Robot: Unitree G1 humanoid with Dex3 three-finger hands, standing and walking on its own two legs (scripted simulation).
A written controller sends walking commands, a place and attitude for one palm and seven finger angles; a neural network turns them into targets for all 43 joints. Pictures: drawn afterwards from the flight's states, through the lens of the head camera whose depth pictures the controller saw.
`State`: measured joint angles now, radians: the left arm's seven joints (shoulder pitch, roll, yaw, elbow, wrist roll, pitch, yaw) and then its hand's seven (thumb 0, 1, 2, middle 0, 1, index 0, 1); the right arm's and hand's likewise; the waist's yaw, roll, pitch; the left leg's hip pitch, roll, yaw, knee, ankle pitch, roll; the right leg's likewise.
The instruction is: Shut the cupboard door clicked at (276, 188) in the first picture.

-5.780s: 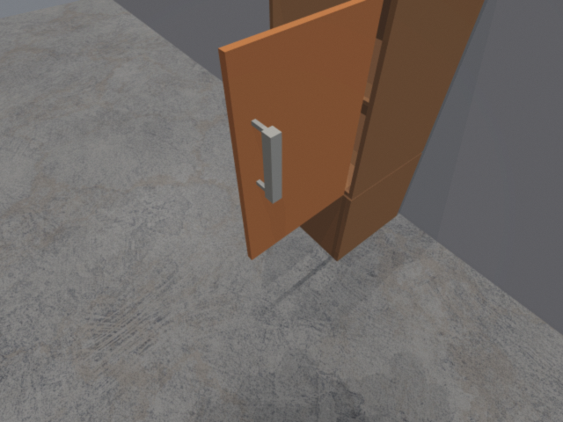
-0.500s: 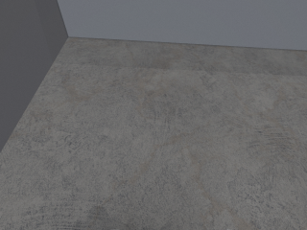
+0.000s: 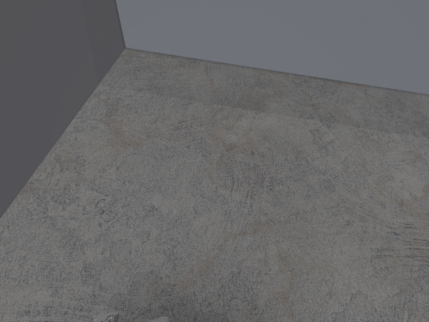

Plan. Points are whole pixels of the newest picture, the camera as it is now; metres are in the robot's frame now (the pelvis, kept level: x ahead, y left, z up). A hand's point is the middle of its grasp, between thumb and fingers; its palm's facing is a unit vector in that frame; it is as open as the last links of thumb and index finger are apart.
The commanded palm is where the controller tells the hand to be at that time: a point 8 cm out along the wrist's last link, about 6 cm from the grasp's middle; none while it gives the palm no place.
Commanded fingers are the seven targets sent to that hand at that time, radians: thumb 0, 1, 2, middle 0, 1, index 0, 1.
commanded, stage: walk to a spot facing it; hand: left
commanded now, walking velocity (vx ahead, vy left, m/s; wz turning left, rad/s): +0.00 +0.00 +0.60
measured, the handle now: out of the picture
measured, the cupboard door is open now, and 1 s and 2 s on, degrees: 92 92 92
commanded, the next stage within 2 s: none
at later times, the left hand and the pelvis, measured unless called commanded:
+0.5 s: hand out of the picture +0.07 +0.14 -0.14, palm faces +0.29 -0.91 -0.28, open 7.4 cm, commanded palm none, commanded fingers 0.00 0.90 0.90 -0.20 -0.30 -0.20 -0.30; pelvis +0.06 -0.07 +0.02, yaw +18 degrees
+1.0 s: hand out of the picture +0.05 +0.16 -0.14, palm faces +0.58 -0.76 -0.28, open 7.4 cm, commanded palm none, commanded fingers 0.00 0.90 0.90 -0.20 -0.30 -0.20 -0.30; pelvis +0.09 -0.09 +0.01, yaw +36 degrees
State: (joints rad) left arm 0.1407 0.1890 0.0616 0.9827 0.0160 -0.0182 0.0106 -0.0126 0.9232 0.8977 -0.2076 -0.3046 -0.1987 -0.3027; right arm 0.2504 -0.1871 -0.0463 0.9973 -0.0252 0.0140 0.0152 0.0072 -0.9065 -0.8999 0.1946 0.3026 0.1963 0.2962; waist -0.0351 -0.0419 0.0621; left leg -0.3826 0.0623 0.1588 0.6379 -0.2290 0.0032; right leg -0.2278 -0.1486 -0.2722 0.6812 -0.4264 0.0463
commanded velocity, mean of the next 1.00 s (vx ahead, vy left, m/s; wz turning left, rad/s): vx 0.00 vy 0.00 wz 0.60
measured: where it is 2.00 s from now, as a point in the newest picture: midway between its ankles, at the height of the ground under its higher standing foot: outside the picture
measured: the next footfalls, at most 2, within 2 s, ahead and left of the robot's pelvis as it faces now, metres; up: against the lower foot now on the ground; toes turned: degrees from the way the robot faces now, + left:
right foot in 0.32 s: +0.10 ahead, -0.18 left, +0.00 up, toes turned +7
left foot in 0.68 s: +0.05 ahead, +0.05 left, +0.00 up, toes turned +32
